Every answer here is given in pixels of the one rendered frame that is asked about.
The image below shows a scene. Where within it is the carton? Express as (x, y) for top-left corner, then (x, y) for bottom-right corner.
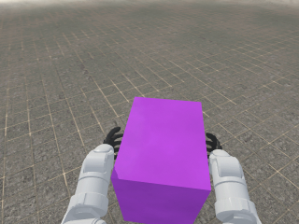
(110, 96), (211, 224)

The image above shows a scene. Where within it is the right robot forearm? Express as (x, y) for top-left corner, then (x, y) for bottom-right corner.
(208, 149), (262, 224)

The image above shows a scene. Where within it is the robot left hand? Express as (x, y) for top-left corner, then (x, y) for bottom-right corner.
(103, 126), (124, 160)

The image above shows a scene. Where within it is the left robot forearm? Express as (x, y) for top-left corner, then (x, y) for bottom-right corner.
(61, 144), (114, 224)

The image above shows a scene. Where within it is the robot right hand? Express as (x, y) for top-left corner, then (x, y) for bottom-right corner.
(206, 133), (222, 166)

